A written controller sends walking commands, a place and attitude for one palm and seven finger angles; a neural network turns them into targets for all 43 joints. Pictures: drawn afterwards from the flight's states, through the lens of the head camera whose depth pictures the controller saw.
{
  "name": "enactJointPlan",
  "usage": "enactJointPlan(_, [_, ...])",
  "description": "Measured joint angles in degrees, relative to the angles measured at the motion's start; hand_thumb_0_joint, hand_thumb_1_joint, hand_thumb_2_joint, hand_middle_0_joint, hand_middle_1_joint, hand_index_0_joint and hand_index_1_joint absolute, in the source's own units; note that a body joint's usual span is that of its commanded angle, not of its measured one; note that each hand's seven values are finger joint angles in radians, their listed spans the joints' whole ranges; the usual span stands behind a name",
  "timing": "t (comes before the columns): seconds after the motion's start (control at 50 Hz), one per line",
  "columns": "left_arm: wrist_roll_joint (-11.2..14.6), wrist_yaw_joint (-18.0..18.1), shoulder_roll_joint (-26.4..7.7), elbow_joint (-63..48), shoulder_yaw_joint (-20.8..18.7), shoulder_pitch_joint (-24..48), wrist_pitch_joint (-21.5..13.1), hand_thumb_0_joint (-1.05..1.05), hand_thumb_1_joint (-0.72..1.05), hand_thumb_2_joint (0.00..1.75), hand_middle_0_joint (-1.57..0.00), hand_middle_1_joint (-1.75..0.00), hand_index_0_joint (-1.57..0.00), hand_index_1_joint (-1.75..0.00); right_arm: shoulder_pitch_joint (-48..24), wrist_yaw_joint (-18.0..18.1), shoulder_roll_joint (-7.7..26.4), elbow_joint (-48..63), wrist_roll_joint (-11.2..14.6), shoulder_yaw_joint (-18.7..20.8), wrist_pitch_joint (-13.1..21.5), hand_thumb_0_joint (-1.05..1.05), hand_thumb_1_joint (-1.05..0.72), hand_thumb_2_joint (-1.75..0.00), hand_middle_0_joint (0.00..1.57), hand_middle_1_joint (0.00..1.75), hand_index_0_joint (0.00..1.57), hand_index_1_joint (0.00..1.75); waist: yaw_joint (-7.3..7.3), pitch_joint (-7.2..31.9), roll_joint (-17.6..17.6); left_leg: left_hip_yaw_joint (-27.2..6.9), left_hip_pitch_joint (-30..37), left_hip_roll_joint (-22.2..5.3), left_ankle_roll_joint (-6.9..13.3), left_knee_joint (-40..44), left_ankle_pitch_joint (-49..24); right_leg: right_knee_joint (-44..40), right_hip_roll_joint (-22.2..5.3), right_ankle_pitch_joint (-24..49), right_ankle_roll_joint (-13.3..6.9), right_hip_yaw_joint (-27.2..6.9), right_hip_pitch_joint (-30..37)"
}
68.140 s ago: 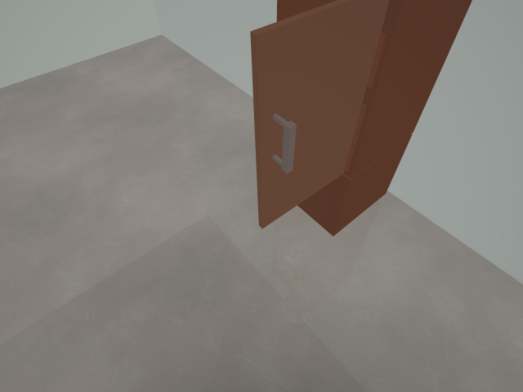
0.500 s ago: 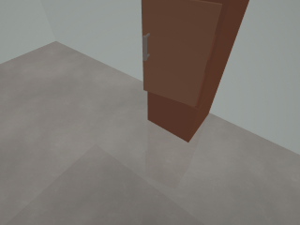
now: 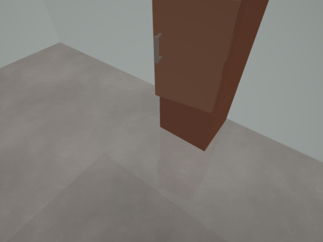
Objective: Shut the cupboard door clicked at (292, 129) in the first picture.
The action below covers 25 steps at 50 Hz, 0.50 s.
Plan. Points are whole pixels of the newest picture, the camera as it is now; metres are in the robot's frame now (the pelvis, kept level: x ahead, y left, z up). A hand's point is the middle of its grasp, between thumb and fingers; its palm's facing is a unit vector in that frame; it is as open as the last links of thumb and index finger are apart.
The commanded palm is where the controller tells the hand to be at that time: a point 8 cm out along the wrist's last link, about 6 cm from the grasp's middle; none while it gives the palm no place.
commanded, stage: look to check the result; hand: left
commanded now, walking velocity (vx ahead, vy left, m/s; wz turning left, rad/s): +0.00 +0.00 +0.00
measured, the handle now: (158, 48) +0.99 +0.07 -0.01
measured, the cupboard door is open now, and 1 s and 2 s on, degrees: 10 10 10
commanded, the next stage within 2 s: walk to a spot facing it in 0.18 s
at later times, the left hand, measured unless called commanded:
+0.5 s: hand out of the picture +0.01 +0.17 -0.18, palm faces +0.10 -0.97 -0.20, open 7.4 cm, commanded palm none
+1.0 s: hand out of the picture +0.03 +0.21 -0.15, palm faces +0.35 -0.89 -0.30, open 7.4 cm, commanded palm none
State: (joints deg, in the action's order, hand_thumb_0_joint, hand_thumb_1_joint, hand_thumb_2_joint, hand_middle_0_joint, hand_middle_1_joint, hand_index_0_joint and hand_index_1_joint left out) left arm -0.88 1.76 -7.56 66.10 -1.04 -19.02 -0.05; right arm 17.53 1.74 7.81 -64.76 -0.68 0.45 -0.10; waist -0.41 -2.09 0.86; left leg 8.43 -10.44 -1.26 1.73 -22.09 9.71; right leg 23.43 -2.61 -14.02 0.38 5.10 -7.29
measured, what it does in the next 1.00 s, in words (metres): steps on the spot, turning left: right foot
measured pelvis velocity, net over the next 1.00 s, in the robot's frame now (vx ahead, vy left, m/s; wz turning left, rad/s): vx -0.01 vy -0.04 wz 0.38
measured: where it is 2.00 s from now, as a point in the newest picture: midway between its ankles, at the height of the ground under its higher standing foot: outside the picture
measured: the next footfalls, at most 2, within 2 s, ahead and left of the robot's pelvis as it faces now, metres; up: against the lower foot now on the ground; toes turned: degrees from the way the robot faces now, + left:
right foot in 1.00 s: +0.06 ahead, -0.15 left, +0.00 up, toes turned +23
left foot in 1.40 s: +0.02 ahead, +0.18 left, +0.00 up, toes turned +47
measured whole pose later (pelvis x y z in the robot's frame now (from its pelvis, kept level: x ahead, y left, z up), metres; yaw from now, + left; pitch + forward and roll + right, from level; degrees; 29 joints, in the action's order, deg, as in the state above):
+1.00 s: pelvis -0.01 -0.04 -0.01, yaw +22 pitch +2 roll +0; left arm -1.3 0.4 -14.0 48.5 -4.0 -7.9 1.5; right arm 12.4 0.0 14.1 -53.0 -1.7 4.6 -3.9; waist -2.1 -3.2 1.6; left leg -8.4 -24.0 5.2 0.4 -29.6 9.8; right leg 30.7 -1.1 -24.8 1.0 -0.7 -14.3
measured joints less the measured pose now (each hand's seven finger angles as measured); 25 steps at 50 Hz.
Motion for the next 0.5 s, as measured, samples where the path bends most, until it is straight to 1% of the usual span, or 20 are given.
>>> enactJointPlan(0.34, [0.1,-0.3,-0.9,-0.8,0.1,2.9,-0.3,0.00,0.91,0.90,-0.20,-0.30,-0.20,-0.30,-1.4,-0.2,1.3,-0.1,0.0,0.1,-0.1,0.00,-0.91,-0.89,0.20,0.30,0.20,0.30,-0.34,-0.4,-0.2,-0.4,0.6,-0.4,-0.6,0.5,0.0,-0.8,0.5,-0.1,-0.5,0.3,0.8])
enactJointPlan(0.42, [0.1,-0.1,-0.9,-1.9,-0.4,3.6,0.1,0.00,0.91,0.90,-0.20,-0.30,-0.20,-0.30,-1.3,-0.4,1.1,0.7,-0.1,0.3,-0.6,0.00,-0.91,-0.89,0.19,0.30,0.20,0.30,-0.83,-0.7,-0.3,-1.5,-1.2,-0.2,-0.7,-1.6,0.7,1.2,0.2,-1.2,-0.6,1.5,-0.3])
enactJointPlan(0.5, [-0.1,-0.2,-1.0,-4.1,-1.4,4.4,0.6,0.00,0.91,0.90,-0.20,-0.30,-0.20,-0.30,-1.0,-0.9,0.9,1.9,-0.2,0.8,-1.7,0.00,-0.91,-0.89,0.19,0.30,0.20,0.30,-1.01,-1.3,-0.2,-3.9,-4.6,0.2,-0.7,-6.6,2.6,5.1,-0.6,-3.6,-0.7,3.8,-2.0])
